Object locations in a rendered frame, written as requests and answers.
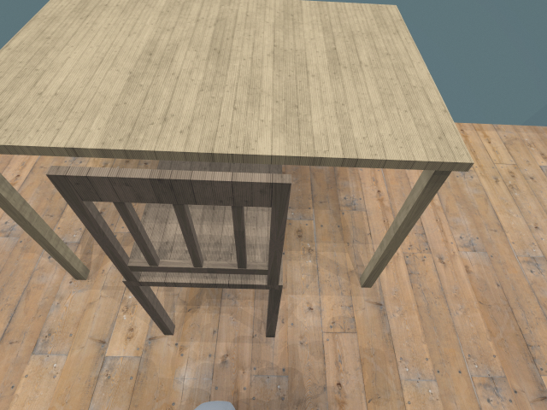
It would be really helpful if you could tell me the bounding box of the table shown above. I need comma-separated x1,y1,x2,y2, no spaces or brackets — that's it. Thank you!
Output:
0,0,474,288

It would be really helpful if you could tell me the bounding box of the chair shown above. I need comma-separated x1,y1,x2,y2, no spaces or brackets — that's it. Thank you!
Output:
46,161,291,337

